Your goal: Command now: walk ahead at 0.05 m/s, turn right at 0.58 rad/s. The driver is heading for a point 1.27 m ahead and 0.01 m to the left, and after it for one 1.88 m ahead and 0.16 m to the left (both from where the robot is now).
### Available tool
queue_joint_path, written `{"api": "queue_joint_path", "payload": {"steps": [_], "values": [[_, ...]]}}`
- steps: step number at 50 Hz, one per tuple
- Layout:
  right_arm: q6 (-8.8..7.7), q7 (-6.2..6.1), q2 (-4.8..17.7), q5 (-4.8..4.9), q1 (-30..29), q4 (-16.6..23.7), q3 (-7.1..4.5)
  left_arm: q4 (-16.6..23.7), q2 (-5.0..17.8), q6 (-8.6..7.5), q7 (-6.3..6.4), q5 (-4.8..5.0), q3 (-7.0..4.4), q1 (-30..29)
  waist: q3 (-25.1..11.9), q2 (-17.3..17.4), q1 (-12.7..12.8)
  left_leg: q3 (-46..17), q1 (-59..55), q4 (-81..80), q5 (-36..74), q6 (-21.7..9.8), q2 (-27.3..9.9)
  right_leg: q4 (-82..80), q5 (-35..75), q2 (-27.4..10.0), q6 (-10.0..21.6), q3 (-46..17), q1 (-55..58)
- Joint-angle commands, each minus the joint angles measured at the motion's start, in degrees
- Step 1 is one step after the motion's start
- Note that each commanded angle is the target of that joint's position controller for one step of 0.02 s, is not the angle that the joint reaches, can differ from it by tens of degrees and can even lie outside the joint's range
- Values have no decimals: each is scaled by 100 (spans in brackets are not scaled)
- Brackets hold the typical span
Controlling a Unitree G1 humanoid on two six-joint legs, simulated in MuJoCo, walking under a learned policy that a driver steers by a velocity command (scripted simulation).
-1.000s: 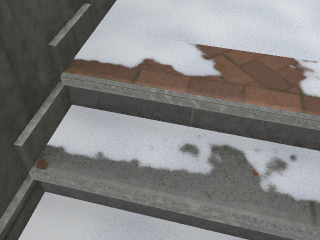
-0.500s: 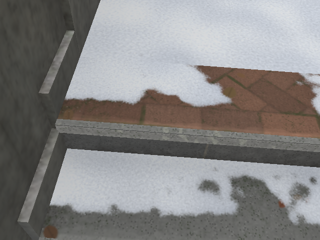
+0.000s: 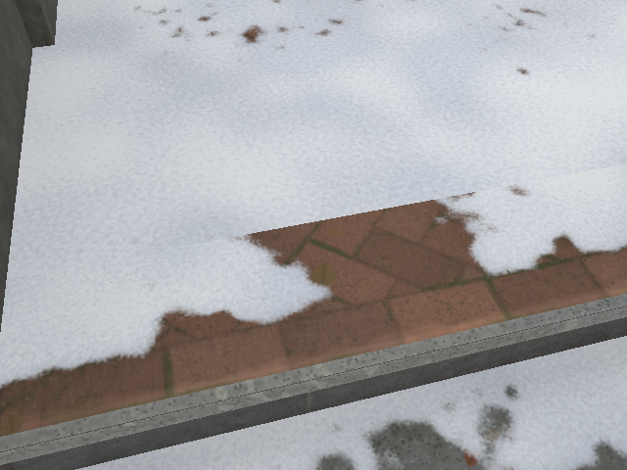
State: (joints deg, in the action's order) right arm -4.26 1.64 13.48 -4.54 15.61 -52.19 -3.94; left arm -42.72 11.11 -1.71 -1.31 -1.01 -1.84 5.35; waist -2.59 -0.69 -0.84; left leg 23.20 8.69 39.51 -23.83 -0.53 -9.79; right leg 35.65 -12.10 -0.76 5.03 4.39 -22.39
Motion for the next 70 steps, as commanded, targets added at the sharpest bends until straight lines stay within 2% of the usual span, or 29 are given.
{"api": "queue_joint_path", "payload": {"steps": [1,3,5,9,19,25,26,27,28,30,32,35,42,43,44,48,49,52,53,54,55,58,59,60,61,62,63,66,70], "values": [[-113,96,-136,197,-145,1359,34,-94,1742,-101,426,-130,-610,2608,-2104,-893,614,-1639,3178,3582,-1715,526,919,-983,6291,-1889,2609,-3866,4887],[-226,18,223,313,-858,1582,-73,-319,1690,-246,113,-62,-698,2000,-132,-748,648,-2822,4922,6457,-1205,342,906,-1366,3346,-1900,1975,-3314,2688],[-201,-158,278,42,-254,1374,-123,-270,784,-191,-175,189,-387,1511,306,-523,96,-2945,4890,6998,-386,-156,650,-1960,260,-1494,1578,-2975,793],[-42,162,-376,111,-152,1329,361,-727,566,-228,-120,-242,-103,2050,93,-369,-20,-2501,6708,9521,264,-646,1115,-1884,-2053,-1150,1112,-3194,341],[204,94,56,359,-1698,1991,690,-1306,1145,-617,-134,-532,297,3136,257,-925,267,-2258,6968,7610,857,-416,374,-2121,-1721,-1176,608,-2953,10],[152,300,398,165,-729,1552,608,-428,1649,-500,-266,70,7,987,-422,-975,-377,-1339,2762,3129,-463,-262,1300,-2020,2178,-1307,757,-1585,736],[30,250,787,181,-151,1247,430,-685,1149,-521,-314,-204,115,1600,-1187,-247,-417,-2620,1704,2108,371,-901,1136,-84,4350,-702,360,-1175,791],[-35,166,1490,7,1719,760,259,-467,376,-553,-429,-348,239,1845,-1693,1697,-654,-6827,-630,-604,128,-1870,-205,1963,792,553,-167,-1723,-1887],[-105,173,1345,-191,2878,501,343,-163,709,-563,-348,4,51,984,-821,2067,-1335,-9338,-1231,-1815,-3059,-1363,-394,4340,532,1238,-95,-3049,-4315],[-143,287,1056,70,1736,386,321,-242,576,-713,-262,93,25,628,352,1668,-612,-7842,171,-1474,-3058,-1253,-269,6102,1465,827,122,-2640,-5152],[-9,318,82,162,436,337,495,-583,733,-585,-176,-100,31,904,355,107,261,-6751,1782,-1030,-2122,-1474,-302,7222,1340,345,181,-2072,-4491],[-53,121,-619,139,-213,3,692,-782,467,-462,-112,-123,174,937,411,-138,593,-5549,2194,-1497,-1783,-1216,-80,7278,997,165,317,-2034,-4805],[-273,-8,14,-235,1873,-784,701,-126,525,-416,-376,-168,244,-849,221,453,-255,-3349,-433,-1893,2879,-851,108,6006,1134,121,227,-559,-5433],[-262,-328,396,738,1319,-173,328,77,161,-182,-254,-243,192,-593,774,-626,171,-3339,518,-2210,3387,-822,-102,5291,739,-322,-223,-305,-4458],[-281,-517,667,737,1426,-119,242,36,153,-37,-231,-108,188,-440,678,-566,119,-3175,310,-2186,3896,-735,-82,5412,676,-158,-412,-85,-4363],[-128,-723,-44,399,2714,-405,299,478,-311,242,-137,-89,238,-1203,521,992,-353,-3435,-2386,-1749,3674,-1070,-195,7433,-1467,-155,-423,189,-6914],[-176,-179,-413,-383,3992,-1226,529,787,-234,-67,-287,15,437,-1793,375,2204,-969,-3602,-3647,-1519,2996,-1071,-335,8395,-1066,100,313,-427,-8505],[-38,206,-723,-658,4070,-1340,630,1225,-73,-459,-255,34,446,-2936,853,648,-857,-3470,-3264,-2329,1819,-1146,-466,6501,-1017,53,1102,4,-8960],[26,-211,-508,557,2600,-891,504,1392,-497,-80,-176,190,495,-3267,1966,763,-350,-3172,-930,-3421,3040,-971,-120,6796,-2817,-28,336,781,-7226],[-85,346,-609,-568,2901,-1038,751,1921,-345,70,-396,67,577,-3621,203,1037,39,-2627,743,-3955,3691,-1157,-333,5303,452,27,884,809,-3793],[-193,655,-187,-558,2650,-1130,688,2030,-496,313,-406,215,638,-3535,480,1102,333,-2382,1956,-3994,6382,-1235,-419,4925,722,122,525,521,-1870],[-533,718,1875,237,2295,-918,66,1274,802,257,-468,177,164,-1214,-181,1027,1194,-2044,83,-1942,12311,-466,-668,3335,-943,1177,278,1359,-356],[-492,732,2066,-123,2363,-820,-56,406,922,168,-352,121,90,932,-1054,587,1382,-2446,1045,64,12416,171,-817,3210,161,633,853,-194,1975],[-490,845,1047,-524,2348,-581,112,-280,962,100,-346,67,137,2809,-2705,-628,1777,-3199,3500,2466,6723,359,301,1758,721,-448,1977,-3642,4796],[-332,894,986,140,1523,-622,-106,-687,1099,182,-307,-357,11,3903,-2839,-1216,2031,-3703,3081,6011,1607,226,1857,-368,1202,-1405,2530,-5903,3625],[-343,813,566,391,1349,-458,-140,-837,1269,-71,-205,-393,-119,3161,-1291,-387,1408,-4345,3929,7242,2240,-196,1743,-580,611,-1319,1891,-5633,1853],[-378,667,105,219,1144,-363,-1,-748,1105,-226,-182,-135,-121,2079,-684,-163,917,-4240,4222,7876,2226,-331,1523,-574,531,-1321,2043,-5180,858],[-120,420,-427,87,454,298,385,-1195,-459,-297,-224,-228,283,365,-560,542,-223,-3873,4931,8183,1851,-1092,1114,-921,458,-1262,1604,-3551,-358],[-21,398,-324,80,176,572,487,-1173,-181,-703,-179,-357,179,-230,205,339,-684,-3214,4552,6083,1943,-1061,591,-1826,244,-419,644,-701,-1348]]}}
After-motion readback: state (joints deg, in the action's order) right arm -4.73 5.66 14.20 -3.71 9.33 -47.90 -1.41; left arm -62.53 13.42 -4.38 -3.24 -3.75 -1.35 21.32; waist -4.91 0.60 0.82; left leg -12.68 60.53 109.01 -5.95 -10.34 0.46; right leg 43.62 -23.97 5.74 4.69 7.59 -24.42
